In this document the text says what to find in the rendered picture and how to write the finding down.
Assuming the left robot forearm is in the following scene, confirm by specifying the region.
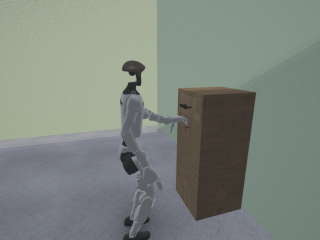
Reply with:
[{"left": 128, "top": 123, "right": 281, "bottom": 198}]
[{"left": 148, "top": 110, "right": 172, "bottom": 125}]

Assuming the robot left hand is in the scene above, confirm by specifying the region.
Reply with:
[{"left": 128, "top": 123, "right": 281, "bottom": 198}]
[{"left": 169, "top": 115, "right": 188, "bottom": 133}]

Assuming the cabinet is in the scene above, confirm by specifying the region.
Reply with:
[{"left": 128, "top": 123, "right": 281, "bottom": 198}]
[{"left": 176, "top": 86, "right": 256, "bottom": 221}]

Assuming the handle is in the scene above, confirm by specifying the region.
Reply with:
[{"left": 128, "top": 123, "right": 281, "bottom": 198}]
[
  {"left": 180, "top": 104, "right": 192, "bottom": 109},
  {"left": 179, "top": 123, "right": 187, "bottom": 129}
]

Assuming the left robot shin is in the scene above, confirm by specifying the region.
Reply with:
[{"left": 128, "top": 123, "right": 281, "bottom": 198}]
[{"left": 130, "top": 186, "right": 144, "bottom": 220}]

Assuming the right robot forearm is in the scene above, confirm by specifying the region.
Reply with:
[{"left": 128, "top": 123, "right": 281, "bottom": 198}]
[{"left": 123, "top": 130, "right": 151, "bottom": 171}]

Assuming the robot head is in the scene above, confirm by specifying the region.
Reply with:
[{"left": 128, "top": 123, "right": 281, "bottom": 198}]
[{"left": 122, "top": 60, "right": 145, "bottom": 95}]

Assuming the robot right hand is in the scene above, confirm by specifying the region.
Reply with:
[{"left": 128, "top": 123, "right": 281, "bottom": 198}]
[{"left": 143, "top": 167, "right": 163, "bottom": 195}]

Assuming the robot right upper arm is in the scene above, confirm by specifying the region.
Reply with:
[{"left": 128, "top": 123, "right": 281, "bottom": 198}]
[{"left": 120, "top": 95, "right": 142, "bottom": 140}]

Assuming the drawer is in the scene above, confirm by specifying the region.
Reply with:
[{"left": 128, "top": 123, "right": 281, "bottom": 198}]
[{"left": 179, "top": 93, "right": 202, "bottom": 121}]

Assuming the robot left upper arm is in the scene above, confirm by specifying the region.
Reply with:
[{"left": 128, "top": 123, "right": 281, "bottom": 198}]
[{"left": 143, "top": 108, "right": 149, "bottom": 119}]

